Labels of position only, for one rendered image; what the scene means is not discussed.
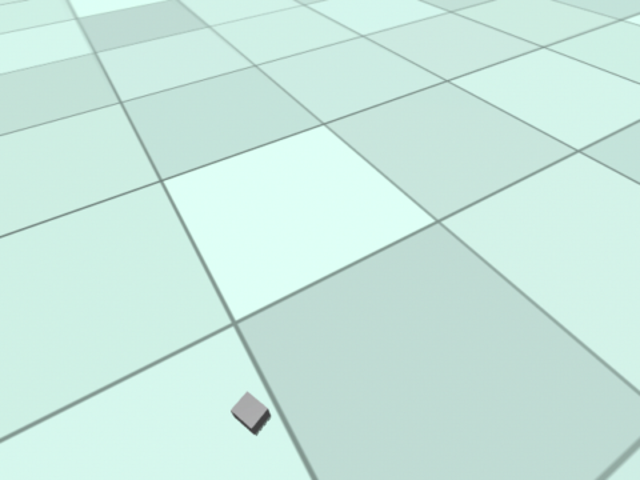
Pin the small box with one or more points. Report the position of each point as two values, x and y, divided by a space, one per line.
250 412

